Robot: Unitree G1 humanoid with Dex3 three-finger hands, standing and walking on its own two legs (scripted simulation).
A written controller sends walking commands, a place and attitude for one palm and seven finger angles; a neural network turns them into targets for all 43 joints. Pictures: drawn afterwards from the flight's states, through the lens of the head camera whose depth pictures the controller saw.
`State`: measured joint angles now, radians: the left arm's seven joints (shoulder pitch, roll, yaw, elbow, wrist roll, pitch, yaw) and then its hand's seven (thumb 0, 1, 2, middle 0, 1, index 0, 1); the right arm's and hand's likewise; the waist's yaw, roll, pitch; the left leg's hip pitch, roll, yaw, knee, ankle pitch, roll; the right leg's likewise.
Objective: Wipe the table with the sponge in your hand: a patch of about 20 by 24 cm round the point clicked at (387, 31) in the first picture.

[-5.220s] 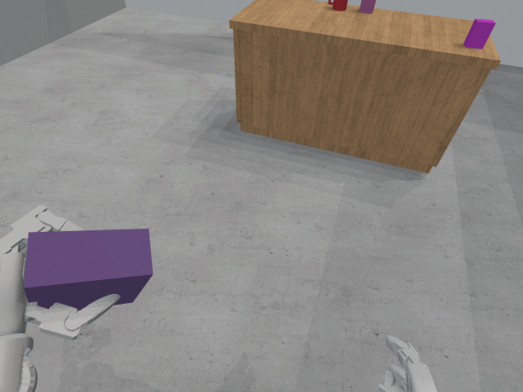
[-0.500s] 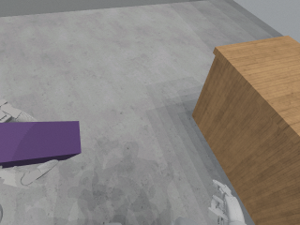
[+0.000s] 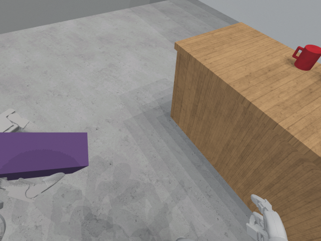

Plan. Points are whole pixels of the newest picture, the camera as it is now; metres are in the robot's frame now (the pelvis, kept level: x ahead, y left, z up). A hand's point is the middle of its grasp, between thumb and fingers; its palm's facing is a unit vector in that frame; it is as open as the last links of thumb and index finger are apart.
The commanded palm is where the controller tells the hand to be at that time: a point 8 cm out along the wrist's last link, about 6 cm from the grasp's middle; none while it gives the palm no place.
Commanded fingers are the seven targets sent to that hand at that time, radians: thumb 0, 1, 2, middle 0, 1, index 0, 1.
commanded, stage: turn to face it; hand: left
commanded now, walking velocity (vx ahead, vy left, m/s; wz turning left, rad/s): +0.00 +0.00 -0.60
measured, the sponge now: (55, 156) +0.22 +0.21 +0.17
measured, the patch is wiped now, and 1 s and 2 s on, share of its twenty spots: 0.00 0.00 0.00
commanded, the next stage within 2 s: none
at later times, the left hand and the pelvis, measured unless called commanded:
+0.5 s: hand (115, 175) +0.19 +0.09 +0.19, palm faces +0.11 -0.83 -0.54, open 9.9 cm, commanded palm +0.16 +0.15 +0.19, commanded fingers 0.00 0.10 1.30 -1.20 -1.60 -1.20 -1.60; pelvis -0.08 -0.07 +0.01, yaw -17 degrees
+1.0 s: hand (204, 235) +0.12 -0.04 +0.16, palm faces -0.08 -0.87 -0.49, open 9.9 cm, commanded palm +0.09 +0.03 +0.19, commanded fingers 0.00 0.10 1.30 -1.20 -1.60 -1.20 -1.60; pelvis -0.20 -0.12 -0.02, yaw -33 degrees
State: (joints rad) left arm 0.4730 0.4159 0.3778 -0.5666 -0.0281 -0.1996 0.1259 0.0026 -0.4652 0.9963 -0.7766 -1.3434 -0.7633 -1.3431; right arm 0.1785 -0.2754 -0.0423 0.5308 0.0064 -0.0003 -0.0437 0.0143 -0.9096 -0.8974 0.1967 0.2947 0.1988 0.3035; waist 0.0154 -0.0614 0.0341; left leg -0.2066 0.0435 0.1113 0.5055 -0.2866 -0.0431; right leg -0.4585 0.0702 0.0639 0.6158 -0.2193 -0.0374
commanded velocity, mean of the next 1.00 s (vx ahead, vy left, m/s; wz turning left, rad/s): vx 0.00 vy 0.00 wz -0.60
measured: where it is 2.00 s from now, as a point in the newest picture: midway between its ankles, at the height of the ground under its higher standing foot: outside the picture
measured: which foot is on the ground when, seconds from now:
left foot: down 0.00-0.20, up 0.22-0.66, down 0.68-0.90, up 0.92-1.00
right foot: up 0.00-0.18, down 0.20-0.68, up 0.70-0.88, down 0.90-1.00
